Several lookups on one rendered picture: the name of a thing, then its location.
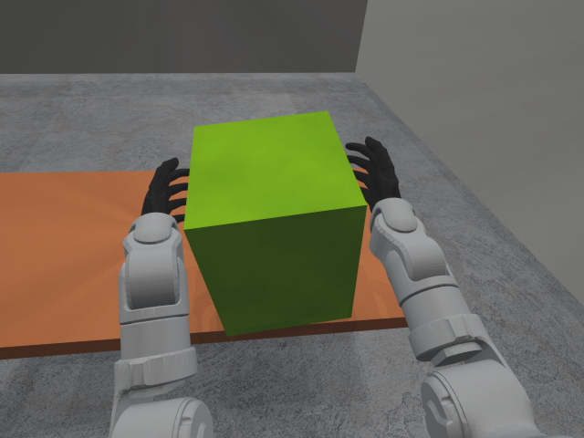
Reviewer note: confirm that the robot right forearm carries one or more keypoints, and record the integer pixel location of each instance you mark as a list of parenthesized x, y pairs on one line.
[(443, 330)]

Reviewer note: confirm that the carton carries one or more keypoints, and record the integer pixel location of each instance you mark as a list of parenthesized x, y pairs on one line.
[(275, 217)]

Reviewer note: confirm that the right robot hand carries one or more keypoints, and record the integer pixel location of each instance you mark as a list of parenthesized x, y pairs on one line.
[(381, 181)]

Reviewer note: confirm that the left robot hand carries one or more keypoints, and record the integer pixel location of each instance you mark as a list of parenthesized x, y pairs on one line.
[(157, 198)]

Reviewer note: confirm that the robot right upper arm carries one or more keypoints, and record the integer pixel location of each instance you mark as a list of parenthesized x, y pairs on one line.
[(477, 400)]

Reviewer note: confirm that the robot left upper arm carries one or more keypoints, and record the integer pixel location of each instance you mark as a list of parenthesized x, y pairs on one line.
[(176, 418)]

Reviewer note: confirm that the table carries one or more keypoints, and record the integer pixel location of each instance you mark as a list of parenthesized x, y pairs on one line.
[(61, 250)]

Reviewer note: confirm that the robot left forearm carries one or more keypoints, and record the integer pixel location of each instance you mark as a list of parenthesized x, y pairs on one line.
[(155, 344)]

